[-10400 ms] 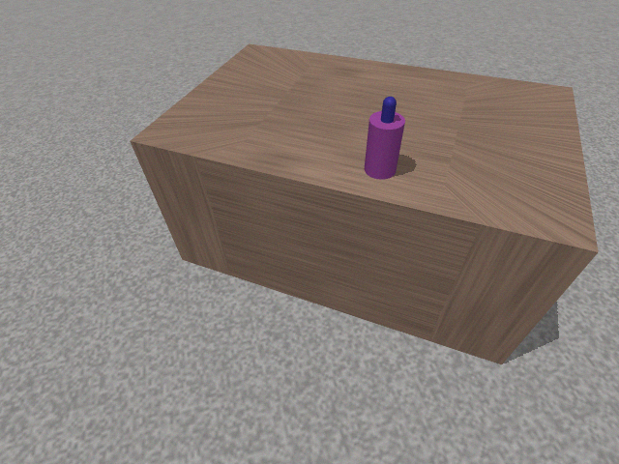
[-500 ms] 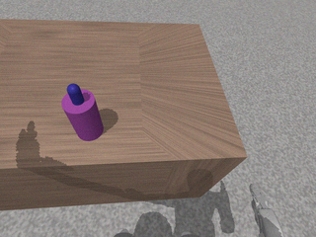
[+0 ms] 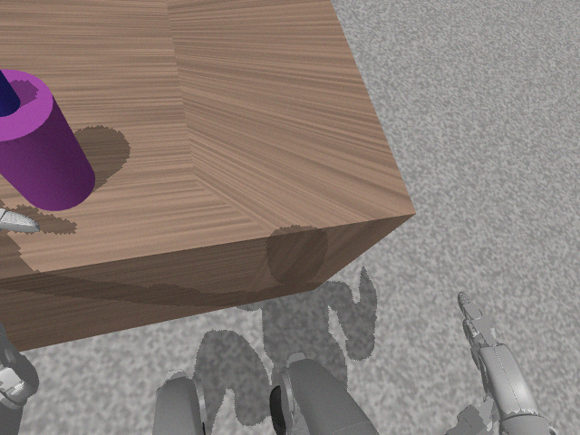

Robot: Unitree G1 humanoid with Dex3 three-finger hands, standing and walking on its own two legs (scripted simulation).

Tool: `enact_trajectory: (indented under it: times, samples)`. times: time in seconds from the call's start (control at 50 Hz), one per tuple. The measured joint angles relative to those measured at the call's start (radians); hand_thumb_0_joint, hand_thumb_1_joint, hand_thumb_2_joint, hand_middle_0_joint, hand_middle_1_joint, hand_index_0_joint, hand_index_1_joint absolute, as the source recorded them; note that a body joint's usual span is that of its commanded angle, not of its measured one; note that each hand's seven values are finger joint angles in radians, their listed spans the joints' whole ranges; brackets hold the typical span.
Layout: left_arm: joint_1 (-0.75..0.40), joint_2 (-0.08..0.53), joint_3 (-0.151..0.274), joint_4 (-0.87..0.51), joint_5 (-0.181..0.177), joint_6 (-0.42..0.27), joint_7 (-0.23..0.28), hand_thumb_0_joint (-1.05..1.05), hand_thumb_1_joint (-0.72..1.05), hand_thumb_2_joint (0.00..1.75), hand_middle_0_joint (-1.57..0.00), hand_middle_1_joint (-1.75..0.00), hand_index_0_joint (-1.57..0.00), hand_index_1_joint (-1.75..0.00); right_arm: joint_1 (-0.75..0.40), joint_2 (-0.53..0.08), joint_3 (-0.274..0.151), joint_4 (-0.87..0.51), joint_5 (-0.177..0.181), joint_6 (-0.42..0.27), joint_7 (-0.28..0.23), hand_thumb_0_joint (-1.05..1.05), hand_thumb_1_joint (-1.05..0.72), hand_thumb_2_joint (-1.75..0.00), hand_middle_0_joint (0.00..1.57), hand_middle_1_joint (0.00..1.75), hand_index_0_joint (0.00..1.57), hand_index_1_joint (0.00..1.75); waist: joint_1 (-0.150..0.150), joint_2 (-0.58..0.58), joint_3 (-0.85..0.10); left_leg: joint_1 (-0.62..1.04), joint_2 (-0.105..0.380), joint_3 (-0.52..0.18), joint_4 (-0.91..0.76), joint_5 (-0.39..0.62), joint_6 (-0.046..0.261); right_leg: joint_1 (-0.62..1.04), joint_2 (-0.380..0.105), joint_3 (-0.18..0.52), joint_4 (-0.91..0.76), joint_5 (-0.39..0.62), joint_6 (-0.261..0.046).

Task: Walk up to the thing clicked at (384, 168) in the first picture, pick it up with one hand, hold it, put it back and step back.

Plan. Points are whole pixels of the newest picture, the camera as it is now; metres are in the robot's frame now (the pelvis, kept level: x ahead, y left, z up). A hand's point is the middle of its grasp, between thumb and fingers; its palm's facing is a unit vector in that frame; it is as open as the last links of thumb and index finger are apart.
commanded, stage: close in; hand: left
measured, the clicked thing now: (23, 133) +0.50 +0.24 +0.05
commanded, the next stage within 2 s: rest palm in 0.38 s
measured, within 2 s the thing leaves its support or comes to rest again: leaves its support in 1.92 s
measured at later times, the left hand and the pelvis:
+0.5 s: hand (33, 165) +0.49 +0.24 +0.01, palm faces +0.20 -0.98 +0.04, open 17.7 cm; pelvis +0.00 +0.00 +0.00, yaw +1 degrees
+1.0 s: hand (30, 149) +0.50 +0.24 +0.02, palm faces +0.22 -0.98 +0.01, open 15.6 cm; pelvis +0.01 +0.00 +0.00, yaw +1 degrees
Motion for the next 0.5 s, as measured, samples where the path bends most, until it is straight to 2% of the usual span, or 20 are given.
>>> enact_trajectory:
  times: [0.08,0.16,0.22,0.3,0.4,0.5]
  samples:
    - [-0.002,-0.025,-0.004,-0.043,0.005,-0.012,0.035,-0.02,-0.61,0.03,-0.07,-0.07,-0.08,-0.07,0.014,0.017,0.018,-0.044,-0.012,0.023,0.011,-0.01,0.52,-0.05,0.06,0.05,0.05,0.05,0.005,0.01,-0.02,-0.044,0.001,0.0,0.029,-0.01,-0.002,-0.045,0.001,0.0,0.031,-0.011,-0.001]
    - [0.004,-0.057,-0.058,-0.053,0.016,0.003,0.057,-0.02,-0.61,0.02,-0.07,-0.06,-0.08,-0.06,0.013,0.027,0.029,-0.066,-0.013,0.039,0.016,-0.01,0.51,-0.05,0.06,0.05,0.06,0.05,0.017,0.031,-0.051,-0.042,-0.002,-0.006,0.036,-0.019,-0.002,-0.039,-0.001,-0.005,0.035,-0.02,-0.001]
    - [0.022,-0.091,-0.087,-0.055,0.007,0.017,0.066,-0.02,-0.61,0.01,-0.07,-0.06,-0.08,-0.05,0.022,0.027,0.022,-0.088,-0.004,0.051,0.016,-0.01,0.51,-0.05,0.06,0.05,0.06,0.05,0.027,0.043,-0.066,-0.017,-0.003,-0.005,0.028,-0.023,0.0,-0.013,-0.002,-0.005,0.025,-0.024,0.001]
    - [0.043,-0.133,-0.103,-0.061,-0.008,0.023,0.084,-0.01,-0.61,0.01,-0.06,-0.05,-0.08,-0.04,0.046,0.015,0.007,-0.12,0.01,0.06,0.019,-0.01,0.51,-0.05,0.06,0.05,0.06,0.05,0.035,0.044,-0.068,0.016,-0.004,0.0,0.015,-0.025,0.002,0.017,-0.003,0.0,0.015,-0.025,0.002]
    - [0.049,-0.159,-0.12,-0.086,0.002,0.012,0.126,-0.01,-0.61,0.01,-0.05,-0.05,-0.08,-0.03,0.065,0.007,-0.01,-0.153,0.013,0.07,0.024,-0.01,0.52,-0.05,0.06,0.05,0.06,0.05,0.034,0.027,-0.045,0.027,-0.007,0.005,0.007,-0.018,0.002,0.024,-0.007,0.004,0.014,-0.021,0.003]
    - [0.041,-0.182,-0.145,-0.124,0.015,-0.002,0.147,-0.01,-0.61,0.0,-0.05,-0.04,-0.08,-0.03,0.072,0.008,-0.012,-0.179,0.007,0.079,0.029,-0.01,0.52,-0.05,0.06,0.05,0.06,0.05,0.028,0.013,-0.033,0.029,-0.008,0.002,0.003,-0.012,0.0,0.027,-0.008,0.002,0.011,-0.018,0.001]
